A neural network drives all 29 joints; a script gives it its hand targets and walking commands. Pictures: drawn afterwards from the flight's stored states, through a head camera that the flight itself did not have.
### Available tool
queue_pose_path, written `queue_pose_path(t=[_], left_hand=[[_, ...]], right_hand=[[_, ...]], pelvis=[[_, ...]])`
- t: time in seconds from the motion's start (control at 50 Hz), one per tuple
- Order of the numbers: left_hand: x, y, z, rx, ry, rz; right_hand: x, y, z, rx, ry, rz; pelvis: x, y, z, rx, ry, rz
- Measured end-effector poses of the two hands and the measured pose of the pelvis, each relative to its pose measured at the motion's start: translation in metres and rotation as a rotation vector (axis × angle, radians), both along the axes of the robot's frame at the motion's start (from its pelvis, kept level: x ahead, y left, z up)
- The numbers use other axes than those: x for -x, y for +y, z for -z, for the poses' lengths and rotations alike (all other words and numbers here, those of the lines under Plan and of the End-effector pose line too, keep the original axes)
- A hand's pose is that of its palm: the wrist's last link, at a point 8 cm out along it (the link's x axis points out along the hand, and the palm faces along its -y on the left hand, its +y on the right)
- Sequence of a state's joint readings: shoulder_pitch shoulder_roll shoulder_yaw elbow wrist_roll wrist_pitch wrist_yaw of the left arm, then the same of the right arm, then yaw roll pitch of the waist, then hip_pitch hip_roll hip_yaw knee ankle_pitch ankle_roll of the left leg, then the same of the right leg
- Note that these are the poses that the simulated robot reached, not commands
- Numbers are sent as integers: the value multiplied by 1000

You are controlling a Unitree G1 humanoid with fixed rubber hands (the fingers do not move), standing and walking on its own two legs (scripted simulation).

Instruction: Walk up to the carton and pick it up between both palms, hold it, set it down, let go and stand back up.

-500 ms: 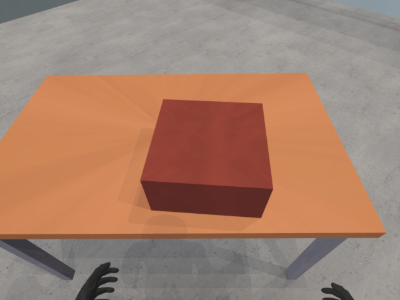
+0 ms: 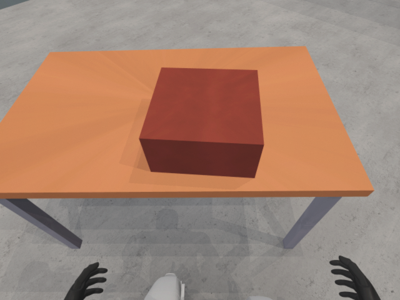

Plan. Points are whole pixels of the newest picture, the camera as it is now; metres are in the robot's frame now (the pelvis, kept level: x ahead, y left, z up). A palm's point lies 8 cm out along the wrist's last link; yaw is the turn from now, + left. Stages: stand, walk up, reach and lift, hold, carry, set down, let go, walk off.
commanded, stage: walk up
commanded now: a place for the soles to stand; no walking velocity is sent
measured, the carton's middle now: (205, 119) +0.56 +0.02 -0.03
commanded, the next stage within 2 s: none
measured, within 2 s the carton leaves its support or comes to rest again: neither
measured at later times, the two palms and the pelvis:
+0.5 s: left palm out of the picture +0.07 +0.25 -0.07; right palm out of the picture +0.09 -0.28 -0.08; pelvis +0.00 -0.02 +0.02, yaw +1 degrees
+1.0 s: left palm (85, 297) +0.13 +0.25 -0.07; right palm (353, 286) +0.16 -0.26 -0.07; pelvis +0.03 -0.01 +0.01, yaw +2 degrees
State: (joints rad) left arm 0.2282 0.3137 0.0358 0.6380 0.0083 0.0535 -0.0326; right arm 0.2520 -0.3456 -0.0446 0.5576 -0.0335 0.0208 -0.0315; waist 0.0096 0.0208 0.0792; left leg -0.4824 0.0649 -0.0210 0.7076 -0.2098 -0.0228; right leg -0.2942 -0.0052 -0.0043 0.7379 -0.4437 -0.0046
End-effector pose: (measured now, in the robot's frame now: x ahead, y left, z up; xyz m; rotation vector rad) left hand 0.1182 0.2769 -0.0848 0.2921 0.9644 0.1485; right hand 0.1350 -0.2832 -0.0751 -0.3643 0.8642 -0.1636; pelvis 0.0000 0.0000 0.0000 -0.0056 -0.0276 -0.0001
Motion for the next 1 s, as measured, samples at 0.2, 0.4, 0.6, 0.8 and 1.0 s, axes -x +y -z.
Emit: queue_pose_path(t=[0.2, 0.4, 0.6, 0.8, 1.0], left_hand=[[67, -31, -7, 27, 67, -65], [45, -35, -11, 20, -13, -18], [30, -25, -13, 14, -8, -34], [0, -28, -13, 20, -39, 1], [-11, -25, -13, 22, -55, -6]], right_hand=[[56, -2, 6, -102, 102, 42], [63, -3, 7, -106, 108, 47], [27, 11, 2, -109, 73, -4], [-8, 11, -5, -93, 27, -20], [-21, 20, -4, -103, 20, -36]], pelvis=[[5, -16, -19, -15, -5, -20], [6, -23, -17, -7, -15, -21], [-13, -15, -18, -12, -3, -29], [-23, -13, -16, -3, 9, -31], [-31, -11, -15, -8, 4, -37]])
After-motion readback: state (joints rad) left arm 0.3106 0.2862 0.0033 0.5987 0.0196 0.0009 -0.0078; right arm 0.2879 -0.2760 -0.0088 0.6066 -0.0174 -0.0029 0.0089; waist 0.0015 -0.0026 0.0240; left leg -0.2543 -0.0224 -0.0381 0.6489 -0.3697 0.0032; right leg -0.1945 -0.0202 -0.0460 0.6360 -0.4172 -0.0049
